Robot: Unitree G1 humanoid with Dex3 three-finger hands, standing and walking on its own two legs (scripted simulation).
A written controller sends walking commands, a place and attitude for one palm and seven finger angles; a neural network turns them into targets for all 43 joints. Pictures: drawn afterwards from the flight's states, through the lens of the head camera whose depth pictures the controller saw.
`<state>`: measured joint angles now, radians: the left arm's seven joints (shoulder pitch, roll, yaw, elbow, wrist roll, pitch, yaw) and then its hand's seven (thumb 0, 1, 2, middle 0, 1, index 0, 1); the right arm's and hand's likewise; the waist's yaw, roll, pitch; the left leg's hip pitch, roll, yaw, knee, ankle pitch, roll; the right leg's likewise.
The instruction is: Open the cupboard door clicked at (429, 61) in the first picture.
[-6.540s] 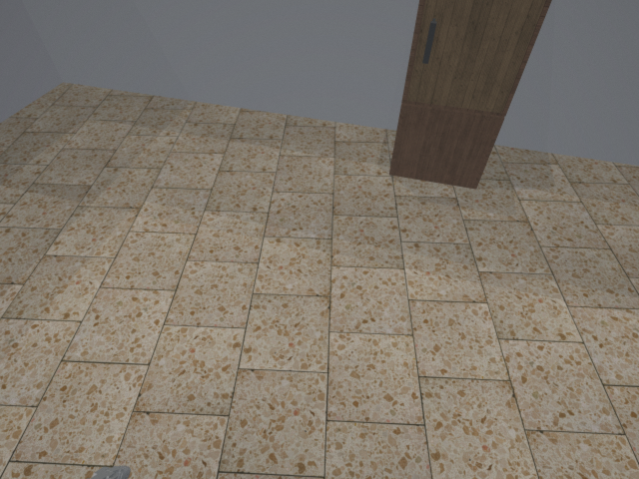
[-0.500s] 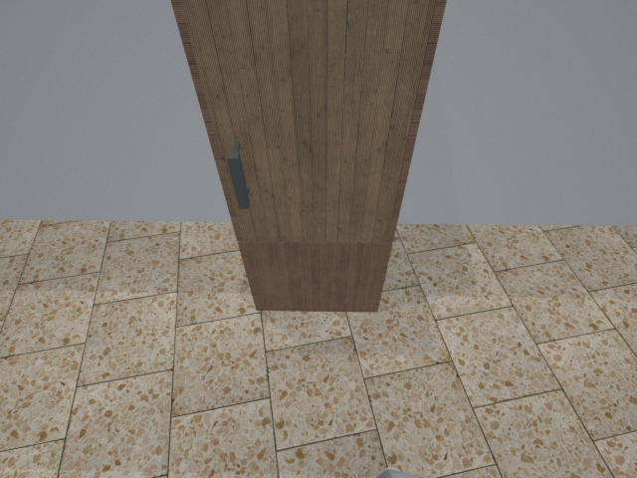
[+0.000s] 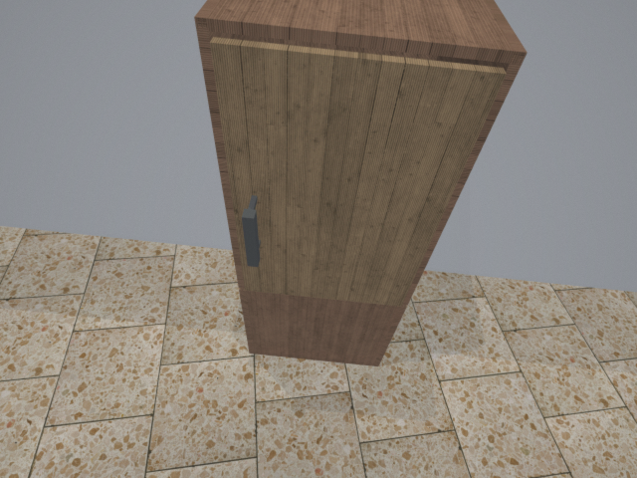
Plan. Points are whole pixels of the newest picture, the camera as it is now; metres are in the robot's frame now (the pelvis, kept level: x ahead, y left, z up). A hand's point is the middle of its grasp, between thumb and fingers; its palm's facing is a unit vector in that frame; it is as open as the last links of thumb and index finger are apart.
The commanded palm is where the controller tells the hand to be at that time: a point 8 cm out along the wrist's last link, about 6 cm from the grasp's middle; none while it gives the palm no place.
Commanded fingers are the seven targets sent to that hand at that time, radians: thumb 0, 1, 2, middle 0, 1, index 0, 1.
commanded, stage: come to a stop and stand still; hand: left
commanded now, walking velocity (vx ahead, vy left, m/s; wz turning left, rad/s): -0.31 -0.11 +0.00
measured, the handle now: (253, 231) +0.54 +0.16 -0.09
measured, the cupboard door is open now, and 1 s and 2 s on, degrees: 0 0 0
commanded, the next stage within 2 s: look again from close up in 0.98 s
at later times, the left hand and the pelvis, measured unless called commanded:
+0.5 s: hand out of the picture +0.05 +0.12 -0.15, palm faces +0.03 -0.96 -0.28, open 7.3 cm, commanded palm none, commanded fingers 0.00 0.90 0.90 -0.20 -0.30 -0.20 -0.30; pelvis +0.00 -0.07 +0.00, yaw +0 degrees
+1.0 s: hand out of the picture -0.02 +0.17 -0.17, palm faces +0.04 -0.98 -0.19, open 7.4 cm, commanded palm none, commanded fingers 0.00 0.90 0.90 -0.20 -0.30 -0.20 -0.30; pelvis -0.02 -0.03 +0.01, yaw +0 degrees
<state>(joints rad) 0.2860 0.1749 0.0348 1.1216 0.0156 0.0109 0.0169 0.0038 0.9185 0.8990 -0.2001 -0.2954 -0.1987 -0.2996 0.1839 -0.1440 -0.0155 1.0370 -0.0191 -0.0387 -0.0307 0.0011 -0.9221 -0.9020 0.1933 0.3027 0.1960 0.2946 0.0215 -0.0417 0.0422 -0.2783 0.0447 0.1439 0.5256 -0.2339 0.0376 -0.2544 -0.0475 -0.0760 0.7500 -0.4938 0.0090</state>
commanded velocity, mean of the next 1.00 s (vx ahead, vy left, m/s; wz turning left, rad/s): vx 0.00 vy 0.01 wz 0.00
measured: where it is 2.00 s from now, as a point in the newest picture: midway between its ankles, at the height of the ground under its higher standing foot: outside the picture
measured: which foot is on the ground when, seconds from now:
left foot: down 0.00-0.30, up 0.32-0.76, down 0.78-1.00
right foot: up 0.00-0.28, down 0.30-0.80, up 0.82-1.00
